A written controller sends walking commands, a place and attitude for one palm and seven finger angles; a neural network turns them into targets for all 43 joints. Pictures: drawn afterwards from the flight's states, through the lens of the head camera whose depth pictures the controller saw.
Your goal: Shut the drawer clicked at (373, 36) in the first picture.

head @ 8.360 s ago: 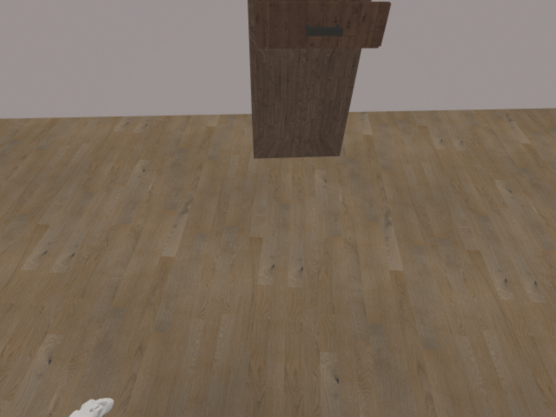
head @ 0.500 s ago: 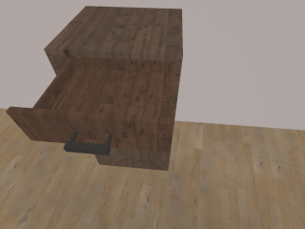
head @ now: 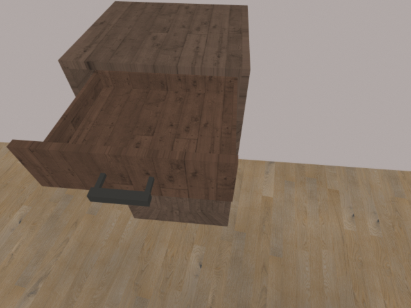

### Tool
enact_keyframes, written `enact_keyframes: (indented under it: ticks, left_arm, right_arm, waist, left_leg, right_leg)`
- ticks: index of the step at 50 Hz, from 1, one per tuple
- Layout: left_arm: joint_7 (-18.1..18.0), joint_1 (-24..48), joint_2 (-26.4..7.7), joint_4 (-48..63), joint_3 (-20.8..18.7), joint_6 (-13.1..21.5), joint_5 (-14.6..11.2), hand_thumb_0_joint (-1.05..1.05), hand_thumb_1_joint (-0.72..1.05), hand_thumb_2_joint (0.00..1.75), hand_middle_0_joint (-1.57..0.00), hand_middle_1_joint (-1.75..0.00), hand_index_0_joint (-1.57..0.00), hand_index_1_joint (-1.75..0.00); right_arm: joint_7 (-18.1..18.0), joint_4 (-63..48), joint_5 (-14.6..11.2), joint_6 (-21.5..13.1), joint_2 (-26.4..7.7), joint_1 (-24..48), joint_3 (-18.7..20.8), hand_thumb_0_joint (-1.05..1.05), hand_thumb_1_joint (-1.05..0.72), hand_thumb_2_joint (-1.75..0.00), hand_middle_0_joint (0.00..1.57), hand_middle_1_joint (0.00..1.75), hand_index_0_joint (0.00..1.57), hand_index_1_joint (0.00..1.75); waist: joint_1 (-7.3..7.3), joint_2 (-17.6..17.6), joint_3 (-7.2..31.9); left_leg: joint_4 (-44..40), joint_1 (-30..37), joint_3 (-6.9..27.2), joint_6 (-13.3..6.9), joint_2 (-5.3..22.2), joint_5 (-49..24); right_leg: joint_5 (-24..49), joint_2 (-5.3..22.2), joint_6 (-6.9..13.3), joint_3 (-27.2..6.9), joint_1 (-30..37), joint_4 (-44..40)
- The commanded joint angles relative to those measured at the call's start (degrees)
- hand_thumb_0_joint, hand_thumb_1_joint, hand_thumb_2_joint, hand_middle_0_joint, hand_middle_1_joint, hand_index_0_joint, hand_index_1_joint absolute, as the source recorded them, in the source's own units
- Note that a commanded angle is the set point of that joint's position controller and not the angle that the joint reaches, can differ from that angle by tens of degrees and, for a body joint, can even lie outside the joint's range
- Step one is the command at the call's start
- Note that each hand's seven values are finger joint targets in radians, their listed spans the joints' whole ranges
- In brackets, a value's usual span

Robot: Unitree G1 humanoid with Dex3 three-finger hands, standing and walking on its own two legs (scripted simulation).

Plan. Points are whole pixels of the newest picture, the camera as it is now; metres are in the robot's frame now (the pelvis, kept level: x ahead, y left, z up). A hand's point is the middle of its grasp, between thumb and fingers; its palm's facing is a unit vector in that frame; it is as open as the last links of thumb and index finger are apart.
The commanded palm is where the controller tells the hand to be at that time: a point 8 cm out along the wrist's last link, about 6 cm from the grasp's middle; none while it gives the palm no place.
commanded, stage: look again from close up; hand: left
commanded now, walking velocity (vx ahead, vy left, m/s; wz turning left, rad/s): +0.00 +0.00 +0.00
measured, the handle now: (123, 188) +0.33 +0.19 +0.05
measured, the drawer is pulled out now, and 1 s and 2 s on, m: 0.28 0.28 0.28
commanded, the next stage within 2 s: raise the hand and make a fist in 0.28 s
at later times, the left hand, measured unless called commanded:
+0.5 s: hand out of the picture +0.10 +0.20 -0.09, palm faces +0.23 -0.95 -0.22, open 7.2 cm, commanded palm +0.09 +0.22 -0.05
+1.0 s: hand (111, 306) +0.13 +0.16 +0.04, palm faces +0.05 -0.99 -0.11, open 4.9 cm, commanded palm +0.11 +0.22 +0.02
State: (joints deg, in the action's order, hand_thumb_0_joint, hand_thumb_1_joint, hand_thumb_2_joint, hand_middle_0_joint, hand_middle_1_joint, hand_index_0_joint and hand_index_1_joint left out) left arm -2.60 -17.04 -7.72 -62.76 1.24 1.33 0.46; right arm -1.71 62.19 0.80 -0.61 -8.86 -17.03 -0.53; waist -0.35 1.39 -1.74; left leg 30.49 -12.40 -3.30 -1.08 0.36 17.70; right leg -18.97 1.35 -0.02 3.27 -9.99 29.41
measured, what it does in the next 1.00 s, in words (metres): lowers itself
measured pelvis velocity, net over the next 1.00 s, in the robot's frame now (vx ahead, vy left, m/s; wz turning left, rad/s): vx -0.05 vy -0.04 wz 0.06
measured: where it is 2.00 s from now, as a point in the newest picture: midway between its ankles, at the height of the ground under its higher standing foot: outside the picture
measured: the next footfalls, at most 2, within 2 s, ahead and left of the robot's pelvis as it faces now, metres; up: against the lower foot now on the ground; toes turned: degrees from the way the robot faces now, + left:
none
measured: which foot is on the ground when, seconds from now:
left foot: down 0.00-1.00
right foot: down 0.00-1.00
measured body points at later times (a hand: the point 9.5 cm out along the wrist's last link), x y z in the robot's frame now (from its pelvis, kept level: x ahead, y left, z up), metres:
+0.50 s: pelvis -0.01 +0.00 +0.00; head +0.00 +0.00 +0.45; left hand +0.09 +0.25 -0.07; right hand +0.05 -0.23 -0.14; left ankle -0.02 +0.10 -0.73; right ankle -0.04 -0.12 -0.73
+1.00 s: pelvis -0.05 -0.04 -0.06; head -0.02 -0.05 +0.39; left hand +0.12 +0.21 +0.05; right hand +0.18 -0.26 -0.11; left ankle -0.02 +0.10 -0.73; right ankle -0.04 -0.12 -0.73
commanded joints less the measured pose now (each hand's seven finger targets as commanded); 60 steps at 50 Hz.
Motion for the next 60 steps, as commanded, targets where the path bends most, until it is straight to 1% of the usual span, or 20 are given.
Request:
enact_keyframes:
  ticks: [1, 7, 18, 19, 20, 21, 22, 23, 25, 30, 31, 34, 38, 42, 45, 47, 51, 54, 57, 60]
  left_arm:
    - [-0.29, -2.66, -6.22, 2.63, -1.34, 0.48, 0.11, 0.00, 0.90, 0.90, -0.20, -0.30, -0.20, -0.30]
    - [0.07, -2.49, -6.62, 2.95, -1.44, -0.27, 0.19, 0.00, 0.90, 0.90, -0.20, -0.30, -0.20, -0.30]
    - [0.24, -2.76, -7.37, 2.48, -1.48, -0.09, 0.10, 0.00, 0.90, 0.90, -0.20, -0.30, -0.20, -0.30]
    - [-1.87, -5.37, -8.23, 0.70, -1.60, 0.88, 1.12, 0.00, 0.90, 0.90, -0.20, -0.30, -0.20, -0.30]
    - [-1.42, 35.31, -20.58, 92.90, -9.83, 12.63, -10.81, 0.00, 0.90, 0.90, -0.22, -0.32, -0.22, -0.32]
    - [-3.25, 7.73, -15.54, 77.48, -7.46, 8.67, -5.75, 0.00, 0.90, 0.90, -0.24, -0.34, -0.24, -0.34]
    - [-6.59, 4.26, -12.17, 71.35, -5.86, 5.28, -6.83, 0.00, 0.90, 0.90, -0.26, -0.37, -0.26, -0.37]
    - [-5.76, -11.87, 2.68, 59.25, 3.09, -0.47, -7.04, 0.00, 0.90, 0.90, -0.28, -0.39, -0.28, -0.39]
    - [-3.28, -1.71, 0.26, 72.34, 2.39, 3.65, -8.90, 0.00, 0.90, 0.90, -0.32, -0.43, -0.32, -0.43]
    - [8.21, -26.82, 1.32, 56.34, -3.62, 17.47, -10.90, 0.00, 0.90, 0.90, -0.42, -0.54, -0.42, -0.54]
    - [11.83, -26.96, -0.63, 56.44, -5.73, 21.28, -11.91, 0.00, 0.90, 0.90, -0.44, -0.56, -0.44, -0.56]
    - [20.41, -25.53, -10.13, 57.49, -14.01, 28.03, -12.65, 0.00, 0.90, 0.90, -0.50, -0.62, -0.50, -0.62]
    - [18.95, -12.83, -13.24, 77.73, -16.38, 28.18, -14.84, 0.00, 0.90, 0.90, -0.58, -0.71, -0.58, -0.71]
    - [15.18, -0.42, -12.86, 91.62, -15.06, 33.94, -16.61, 0.00, 0.90, 0.90, -0.66, -0.80, -0.66, -0.80]
    - [19.13, 1.38, -10.00, 86.12, -8.28, 36.10, -16.91, 0.00, 0.90, 0.90, -0.72, -0.86, -0.72, -0.86]
    - [23.40, 2.43, -11.42, 79.00, -7.46, 33.41, -17.25, 0.00, 0.90, 0.90, -0.76, -0.91, -0.76, -0.91]
    - [28.81, -4.35, -17.44, 69.56, -14.23, 19.91, -17.49, 0.00, 0.90, 0.90, -0.84, -0.99, -0.84, -0.99]
    - [26.26, -10.17, -20.38, 72.20, -23.61, 12.20, -20.25, 0.00, 0.90, 0.90, -0.90, -1.06, -0.90, -1.06]
    - [20.37, -14.18, -17.61, 79.97, -27.29, 12.89, -23.03, 0.00, 0.90, 0.90, -0.96, -1.12, -0.96, -1.12]
    - [17.81, -18.60, -14.15, 85.69, -23.63, 17.50, -21.16, 0.00, 0.90, 0.90, -1.02, -1.19, -1.02, -1.19]
  right_arm:
    - [0.06, -2.53, -0.21, -1.20, -5.16, -2.94, 0.70, 0.00, -0.90, -0.90, 0.20, 0.30, 0.20, 0.30]
    - [0.23, -2.40, -0.11, -1.16, -5.73, -1.67, 0.46, 0.00, -0.90, -0.90, 0.20, 0.30, 0.20, 0.30]
    - [0.19, -1.24, -0.27, -1.45, -6.50, -0.63, 0.38, 0.00, -0.90, -0.90, 0.20, 0.30, 0.20, 0.30]
    - [0.39, -4.41, -0.75, -1.58, -8.34, 2.37, 0.85, 0.00, -0.90, -0.90, 0.20, 0.30, 0.20, 0.30]
    - [-1.46, -23.84, -3.31, -10.38, -16.64, 0.37, 3.08, 0.00, -0.90, -0.90, 0.20, 0.30, 0.20, 0.30]
    - [-3.34, -20.28, -2.53, -16.42, -10.58, 5.58, 0.39, 0.00, -0.90, -0.90, 0.20, 0.30, 0.20, 0.30]
    - [-3.59, -15.97, -2.60, -18.04, -10.54, 5.50, 1.80, 0.00, -0.90, -0.90, 0.20, 0.30, 0.20, 0.30]
    - [-2.41, -15.03, -3.39, -17.71, -8.41, 2.63, 2.07, 0.00, -0.90, -0.90, 0.20, 0.30, 0.20, 0.30]
    - [-1.92, -21.64, -3.00, -19.11, -11.94, 4.70, 3.44, 0.00, -0.90, -0.90, 0.20, 0.30, 0.20, 0.30]
    - [0.47, -30.23, -1.47, -17.50, -11.84, 9.68, 5.13, 0.00, -0.90, -0.90, 0.20, 0.30, 0.20, 0.30]
    - [1.03, -31.82, -1.60, -17.06, -12.01, 10.62, 5.62, 0.00, -0.90, -0.90, 0.20, 0.30, 0.20, 0.30]
    - [2.27, -37.99, -2.17, -15.20, -12.89, 13.61, 6.42, 0.00, -0.90, -0.90, 0.20, 0.30, 0.20, 0.30]
    - [0.54, -42.99, -2.88, -13.32, -10.87, 12.88, 5.39, 0.00, -0.90, -0.90, 0.20, 0.30, 0.20, 0.30]
    - [-0.93, -40.83, -2.56, -14.66, -9.71, 6.77, 4.38, 0.00, -0.90, -0.90, 0.20, 0.30, 0.20, 0.30]
    - [-1.61, -38.18, -3.16, -17.10, -10.85, 6.81, 3.44, 0.00, -0.90, -0.90, 0.20, 0.30, 0.20, 0.30]
    - [-2.10, -37.07, -3.83, -18.21, -12.11, 7.35, 2.90, 0.00, -0.90, -0.90, 0.20, 0.30, 0.20, 0.30]
    - [-3.11, -38.50, -5.01, -17.78, -13.26, 8.93, 3.26, 0.00, -0.90, -0.90, 0.20, 0.30, 0.20, 0.30]
    - [-3.21, -40.39, -4.93, -16.22, -11.27, 11.22, 3.07, 0.00, -0.90, -0.90, 0.20, 0.30, 0.20, 0.30]
    - [-2.96, -40.34, -4.42, -16.02, -8.91, 12.25, 2.73, 0.00, -0.90, -0.90, 0.20, 0.30, 0.20, 0.30]
    - [-1.69, -39.60, -3.88, -17.27, -8.41, 9.68, 3.38, 0.00, -0.90, -0.90, 0.20, 0.30, 0.20, 0.30]
  waist:
    - [-0.16, -2.69, -2.46]
    - [0.45, -0.53, -5.61]
    - [0.81, -1.11, -0.95]
    - [1.50, -3.48, -1.57]
    - [-4.47, 9.57, 28.54]
    - [1.08, 17.53, 26.67]
    - [-0.77, 13.69, 21.88]
    - [-1.97, 6.90, 13.35]
    - [-3.21, 2.22, 4.48]
    - [2.12, -20.95, 1.15]
    - [2.62, -20.75, 2.02]
    - [3.85, -7.42, 4.52]
    - [3.51, 4.97, 14.03]
    - [-1.80, 5.74, 18.06]
    - [-5.31, 3.52, 11.03]
    - [-6.49, -1.53, 6.98]
    - [-1.55, -4.63, 11.00]
    - [3.24, -6.62, 17.26]
    - [5.21, -7.80, 17.58]
    - [4.26, -3.84, 16.03]
  left_leg:
    - [-4.88, -0.72, 5.62, -1.09, 5.03, -14.46]
    - [-8.86, -1.74, 6.35, -1.48, 4.92, -10.00]
    - [-8.95, 2.06, 5.82, -1.39, 4.74, -14.34]
    - [1.20, -0.55, 4.98, 0.16, 6.55, -26.46]
    - [-4.61, 17.14, 6.08, 0.84, 1.20, -34.40]
    - [-6.93, 23.24, 5.65, 1.27, 4.33, -43.57]
    - [-6.76, 16.34, 5.53, 3.31, 4.04, -40.62]
    - [-7.36, 11.92, 6.14, 2.27, 4.29, -35.09]
    - [-3.95, 2.89, 6.91, 1.27, 3.10, -19.84]
    - [6.11, -17.07, 4.03, 1.56, 0.27, -6.53]
    - [8.03, -19.95, 3.03, 1.76, -0.46, -4.30]
    - [12.31, -21.71, 0.39, 1.94, -2.03, -1.98]
    - [14.95, -20.51, -0.30, 0.39, -1.98, 0.89]
    - [19.93, -17.98, 2.26, -0.59, -0.77, -0.48]
    - [22.34, -20.60, 3.73, -0.97, -0.05, 2.32]
    - [22.99, -23.10, 4.51, -1.25, 0.10, 4.00]
    - [19.21, -23.80, 4.26, -1.36, -0.43, 2.49]
    - [16.33, -21.12, 4.12, -0.74, -1.02, -2.92]
    - [14.05, -18.57, 4.58, -0.11, -0.73, -6.97]
    - [12.23, -15.61, 3.42, 0.01, -0.78, -10.74]
  right_leg:
    - [12.93, 4.53, 2.76, -4.87, -1.65, -4.00]
    - [6.66, 3.84, 2.04, -4.56, -2.66, -5.18]
    - [11.64, 4.86, 1.50, -4.66, 0.32, -6.26]
    - [29.93, 6.93, 0.88, -6.64, -1.41, -5.62]
    - [29.74, 1.12, 1.94, -0.31, 1.78, -0.10]
    - [13.08, -0.48, 2.61, 0.12, -3.10, 4.54]
    - [5.34, -0.65, 1.69, 1.19, -6.01, 5.76]
    - [1.95, -0.53, 0.83, 1.66, -10.85, 4.69]
    - [3.64, -0.22, 0.74, 2.89, -11.81, 1.32]
    - [3.27, -1.91, 0.75, 4.64, -18.98, 7.38]
    - [2.48, -1.63, 0.83, 3.43, -19.98, 8.72]
    - [2.01, -0.28, 2.10, -0.03, -18.92, 11.49]
    - [-3.79, -0.14, 1.71, -3.35, -19.73, 13.23]
    - [-3.65, -1.09, 1.19, -5.38, -23.65, 13.02]
    - [-7.15, -0.74, 0.84, -7.27, -27.95, 10.78]
    - [-9.56, -0.14, -0.20, -9.67, -27.71, 7.65]
    - [-7.31, 2.63, -1.84, -12.22, -19.12, 4.67]
    - [3.27, 3.74, -3.08, -10.95, -9.99, 5.67]
    - [13.21, 2.65, -3.28, -8.07, -6.05, 7.26]
    - [22.93, 1.48, -2.51, -4.81, -7.65, 9.51]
